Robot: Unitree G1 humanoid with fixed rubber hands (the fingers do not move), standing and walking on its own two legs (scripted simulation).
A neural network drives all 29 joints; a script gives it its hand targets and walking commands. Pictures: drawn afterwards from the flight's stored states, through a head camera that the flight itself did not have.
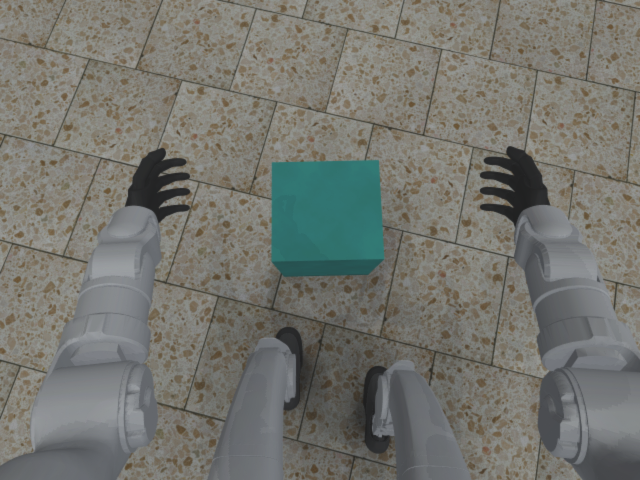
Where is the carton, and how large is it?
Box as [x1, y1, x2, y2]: [272, 160, 383, 276]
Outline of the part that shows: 378,160 272,162 272,262 284,276 367,274 383,259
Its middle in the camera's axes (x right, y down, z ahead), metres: +0.01 -0.04 +0.95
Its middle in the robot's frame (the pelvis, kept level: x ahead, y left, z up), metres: +0.51 +0.04 -0.55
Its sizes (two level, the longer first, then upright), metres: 0.231 0.216 0.280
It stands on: the floor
